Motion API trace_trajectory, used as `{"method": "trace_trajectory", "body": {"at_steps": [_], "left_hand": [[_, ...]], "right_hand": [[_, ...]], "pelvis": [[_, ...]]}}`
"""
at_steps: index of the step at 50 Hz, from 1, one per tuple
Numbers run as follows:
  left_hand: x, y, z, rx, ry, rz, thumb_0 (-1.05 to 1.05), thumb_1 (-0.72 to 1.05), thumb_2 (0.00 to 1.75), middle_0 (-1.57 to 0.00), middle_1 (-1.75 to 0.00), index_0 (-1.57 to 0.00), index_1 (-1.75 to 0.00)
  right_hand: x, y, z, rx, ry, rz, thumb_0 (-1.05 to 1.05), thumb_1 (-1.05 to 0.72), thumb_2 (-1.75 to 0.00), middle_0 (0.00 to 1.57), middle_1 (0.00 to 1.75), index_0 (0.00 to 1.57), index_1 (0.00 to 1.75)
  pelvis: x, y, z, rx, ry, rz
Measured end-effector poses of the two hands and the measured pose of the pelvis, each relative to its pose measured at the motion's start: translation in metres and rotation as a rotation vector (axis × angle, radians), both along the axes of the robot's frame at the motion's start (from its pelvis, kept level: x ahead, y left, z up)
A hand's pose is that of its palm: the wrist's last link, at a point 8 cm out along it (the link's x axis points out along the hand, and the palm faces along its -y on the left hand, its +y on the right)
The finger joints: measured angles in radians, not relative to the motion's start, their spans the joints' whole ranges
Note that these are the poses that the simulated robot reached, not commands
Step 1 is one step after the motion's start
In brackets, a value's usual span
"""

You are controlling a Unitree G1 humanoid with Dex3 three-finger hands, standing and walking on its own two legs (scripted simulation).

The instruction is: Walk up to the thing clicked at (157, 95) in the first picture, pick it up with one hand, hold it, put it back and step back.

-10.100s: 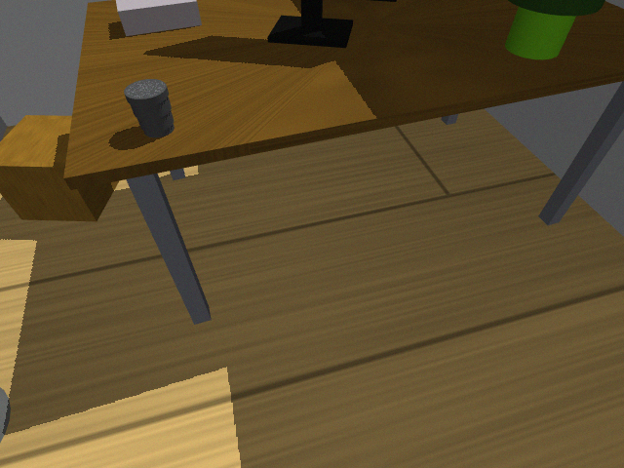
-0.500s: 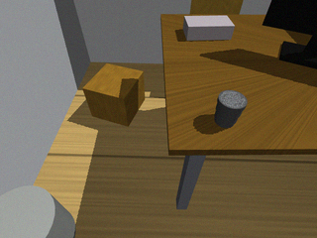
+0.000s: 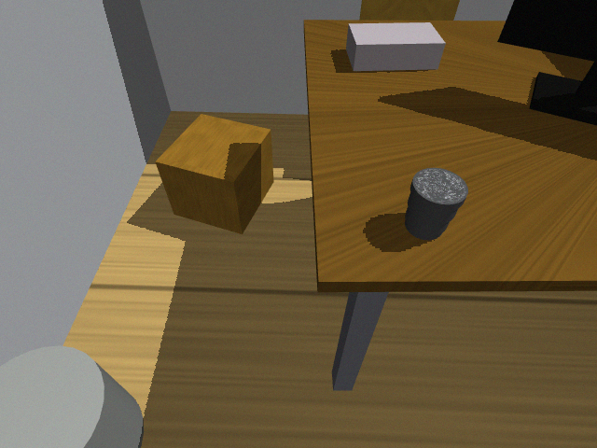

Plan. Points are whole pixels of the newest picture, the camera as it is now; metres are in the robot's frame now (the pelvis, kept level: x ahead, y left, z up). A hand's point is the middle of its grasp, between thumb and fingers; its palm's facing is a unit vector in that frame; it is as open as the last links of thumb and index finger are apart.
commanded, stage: stand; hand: right
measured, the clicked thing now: (431, 206) +0.49 -0.22 +0.03
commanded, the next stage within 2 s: none
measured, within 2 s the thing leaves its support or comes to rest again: neither
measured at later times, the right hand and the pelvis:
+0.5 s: hand out of the picture +0.07 -0.25 -0.16, palm faces -0.01 +0.94 -0.35, open 7.4 cm; pelvis +0.00 +0.00 +0.00, yaw -1 degrees
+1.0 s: hand out of the picture +0.05 -0.25 -0.15, palm faces +0.00 +0.94 -0.35, open 7.4 cm; pelvis -0.01 +0.01 +0.00, yaw -1 degrees
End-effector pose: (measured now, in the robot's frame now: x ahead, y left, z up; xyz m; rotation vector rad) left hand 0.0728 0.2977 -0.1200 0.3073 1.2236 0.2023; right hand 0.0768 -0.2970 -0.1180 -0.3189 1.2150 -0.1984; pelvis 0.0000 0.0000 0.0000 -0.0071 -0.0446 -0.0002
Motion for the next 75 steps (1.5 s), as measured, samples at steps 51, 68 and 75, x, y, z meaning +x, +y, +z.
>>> {"method": "trace_trajectory", "body": {"at_steps": [51,68,75], "left_hand": [[-0.016,0.006,-0.001,-0.001,0.027,-0.029,0.00,0.90,0.90,-0.20,-0.30,-0.20,-0.30],[-0.018,0.007,-0.001,0.001,0.036,-0.028,0.00,0.90,0.90,-0.20,-0.30,-0.20,-0.30],[-0.015,0.006,-0.001,0.002,0.038,-0.030,0.00,0.90,0.90,-0.20,-0.30,-0.20,-0.30]], "right_hand": [[-0.030,0.002,0.001,-0.004,0.036,-0.032,0.00,-0.90,-0.90,0.20,0.30,0.20,0.30],[-0.029,0.003,0.000,-0.001,0.039,-0.033,0.00,-0.90,-0.90,0.20,0.30,0.20,0.30],[-0.025,0.003,0.000,0.000,0.038,-0.032,0.00,-0.90,-0.90,0.20,0.30,0.20,0.30]], "pelvis": [[-0.008,0.006,0.001,0.003,-0.004,-0.017],[-0.007,0.007,0.001,0.003,0.000,-0.015],[-0.004,0.007,0.001,0.006,0.004,-0.016]]}}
